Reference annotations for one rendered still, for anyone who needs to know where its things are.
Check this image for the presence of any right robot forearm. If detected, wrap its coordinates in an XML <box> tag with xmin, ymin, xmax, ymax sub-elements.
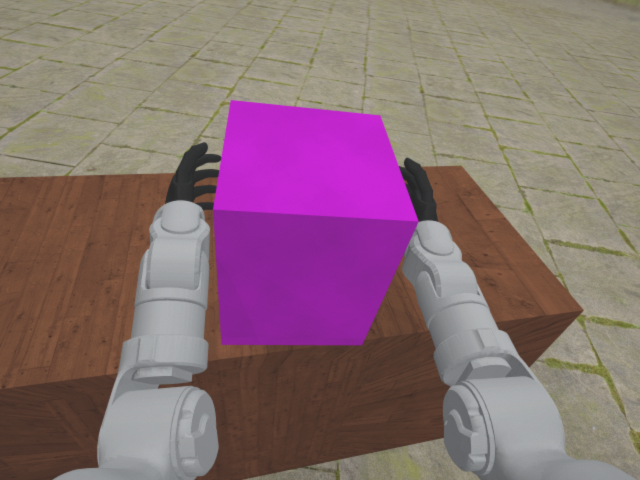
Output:
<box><xmin>402</xmin><ymin>220</ymin><xmax>565</xmax><ymax>448</ymax></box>

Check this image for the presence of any right robot hand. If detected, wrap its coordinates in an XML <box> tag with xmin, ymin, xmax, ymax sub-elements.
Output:
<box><xmin>399</xmin><ymin>158</ymin><xmax>438</xmax><ymax>222</ymax></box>

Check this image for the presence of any left robot hand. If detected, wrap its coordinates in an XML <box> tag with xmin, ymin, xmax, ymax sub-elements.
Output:
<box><xmin>165</xmin><ymin>142</ymin><xmax>221</xmax><ymax>210</ymax></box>

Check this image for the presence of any carton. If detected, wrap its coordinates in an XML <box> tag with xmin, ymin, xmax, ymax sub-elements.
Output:
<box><xmin>213</xmin><ymin>100</ymin><xmax>419</xmax><ymax>345</ymax></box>

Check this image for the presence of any pedestal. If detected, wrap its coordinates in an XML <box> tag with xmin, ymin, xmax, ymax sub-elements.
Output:
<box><xmin>0</xmin><ymin>166</ymin><xmax>584</xmax><ymax>480</ymax></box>

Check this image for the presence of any robot left upper arm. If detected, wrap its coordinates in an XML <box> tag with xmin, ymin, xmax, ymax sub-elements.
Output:
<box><xmin>53</xmin><ymin>386</ymin><xmax>219</xmax><ymax>480</ymax></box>

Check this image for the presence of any robot right upper arm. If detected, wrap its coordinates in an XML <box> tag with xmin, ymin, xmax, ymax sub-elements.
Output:
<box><xmin>443</xmin><ymin>376</ymin><xmax>636</xmax><ymax>480</ymax></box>

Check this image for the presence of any left robot forearm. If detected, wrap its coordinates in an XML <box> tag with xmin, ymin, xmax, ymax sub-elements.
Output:
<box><xmin>97</xmin><ymin>200</ymin><xmax>210</xmax><ymax>466</ymax></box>

